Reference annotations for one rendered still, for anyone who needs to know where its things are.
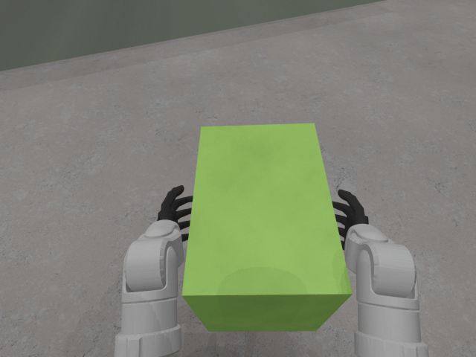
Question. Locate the right robot forearm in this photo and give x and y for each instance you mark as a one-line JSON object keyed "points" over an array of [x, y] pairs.
{"points": [[386, 286]]}

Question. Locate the carton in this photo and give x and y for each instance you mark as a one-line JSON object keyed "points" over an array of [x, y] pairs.
{"points": [[264, 251]]}

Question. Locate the left robot forearm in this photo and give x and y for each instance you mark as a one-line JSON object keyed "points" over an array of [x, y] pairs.
{"points": [[149, 289]]}

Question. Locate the robot left hand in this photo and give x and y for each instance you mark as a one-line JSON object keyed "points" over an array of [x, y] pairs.
{"points": [[170, 205]]}

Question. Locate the robot right hand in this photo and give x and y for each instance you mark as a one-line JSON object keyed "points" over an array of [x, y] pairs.
{"points": [[354, 212]]}

